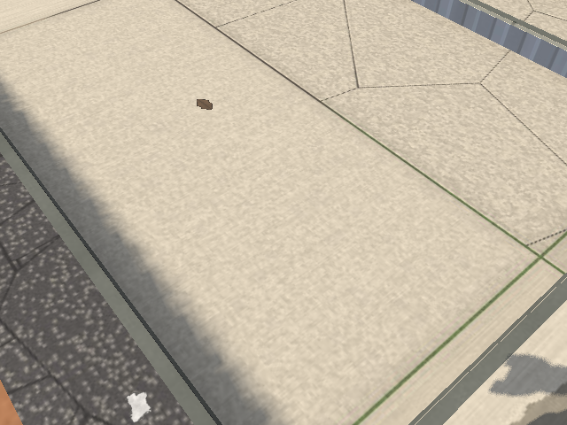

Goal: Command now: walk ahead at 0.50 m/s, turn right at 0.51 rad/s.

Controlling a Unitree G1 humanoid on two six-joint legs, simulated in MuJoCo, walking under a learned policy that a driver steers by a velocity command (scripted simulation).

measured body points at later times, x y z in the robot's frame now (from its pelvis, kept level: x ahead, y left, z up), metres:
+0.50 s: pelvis +0.31 -0.04 -0.02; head +0.32 -0.03 +0.43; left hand +0.37 +0.20 -0.17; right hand +0.46 -0.29 -0.11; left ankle +0.48 +0.08 -0.73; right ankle +0.20 -0.13 -0.73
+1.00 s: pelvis +0.55 -0.11 -0.14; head +0.53 -0.12 +0.31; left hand +0.86 -0.03 -0.18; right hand +0.39 -0.32 -0.28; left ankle +0.60 +0.04 -0.85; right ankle +0.59 -0.22 -0.86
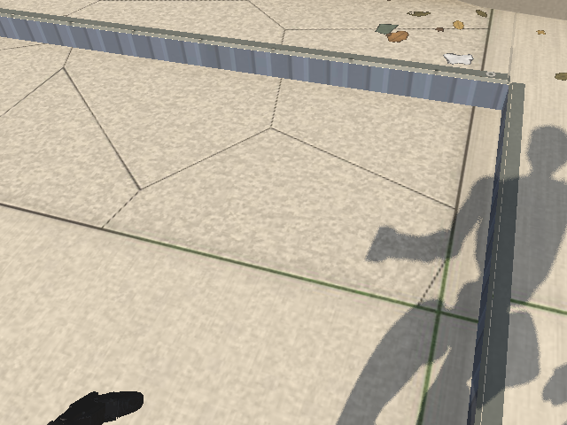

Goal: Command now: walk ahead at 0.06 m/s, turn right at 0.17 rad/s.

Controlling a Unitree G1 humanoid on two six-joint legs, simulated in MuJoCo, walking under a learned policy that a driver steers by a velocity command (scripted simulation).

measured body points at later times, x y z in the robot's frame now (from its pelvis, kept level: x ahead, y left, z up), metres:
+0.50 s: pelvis +0.15 +0.01 +0.01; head +0.15 +0.00 +0.46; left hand +0.23 +0.28 -0.11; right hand +0.13 -0.24 -0.15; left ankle +0.03 +0.16 -0.66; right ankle +0.12 -0.07 -0.72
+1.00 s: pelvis +0.38 +0.10 +0.01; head +0.42 +0.10 +0.46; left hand +0.37 +0.37 -0.13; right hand +0.59 -0.12 -0.10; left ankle +0.45 +0.18 -0.72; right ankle +0.26 -0.07 -0.61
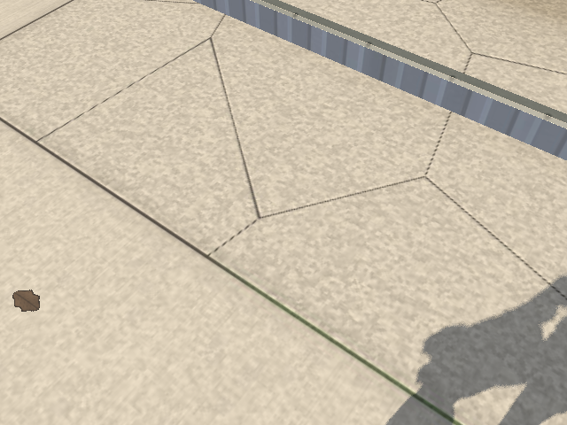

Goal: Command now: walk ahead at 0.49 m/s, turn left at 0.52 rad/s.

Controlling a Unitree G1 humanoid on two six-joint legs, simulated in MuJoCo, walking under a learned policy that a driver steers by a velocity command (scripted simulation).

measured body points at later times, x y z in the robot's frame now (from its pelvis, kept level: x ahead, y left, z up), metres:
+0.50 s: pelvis +0.29 -0.03 +0.01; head +0.31 -0.03 +0.46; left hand +0.39 +0.27 -0.08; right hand +0.42 -0.28 -0.11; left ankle +0.16 +0.07 -0.64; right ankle +0.37 -0.12 -0.72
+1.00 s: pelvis +0.49 +0.11 +0.01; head +0.53 +0.15 +0.46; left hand +0.41 +0.39 -0.13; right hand +0.78 -0.02 -0.08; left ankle +0.53 +0.23 -0.72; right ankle +0.47 -0.07 -0.64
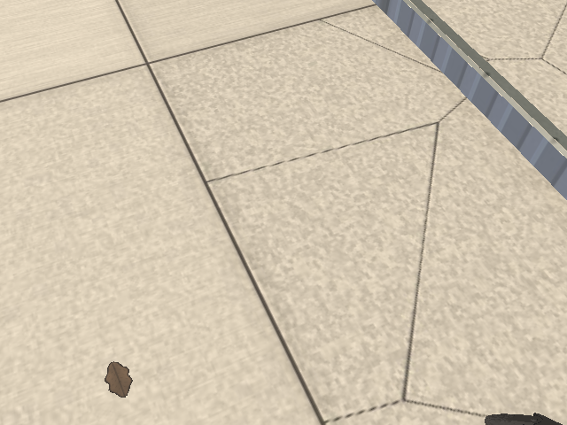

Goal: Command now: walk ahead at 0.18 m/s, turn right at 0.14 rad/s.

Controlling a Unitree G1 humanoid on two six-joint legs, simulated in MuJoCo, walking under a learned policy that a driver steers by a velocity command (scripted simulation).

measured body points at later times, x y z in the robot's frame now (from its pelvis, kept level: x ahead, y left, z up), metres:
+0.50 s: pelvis +0.08 -0.05 +0.01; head +0.11 -0.09 +0.45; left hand +0.27 +0.20 -0.08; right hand +0.16 -0.36 -0.12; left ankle +0.08 +0.10 -0.65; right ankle +0.08 -0.14 -0.73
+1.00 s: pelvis +0.10 -0.02 +0.01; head +0.15 -0.01 +0.46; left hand +0.40 +0.15 -0.09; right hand +0.06 -0.33 -0.09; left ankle +0.17 +0.08 -0.73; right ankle +0.02 -0.12 -0.65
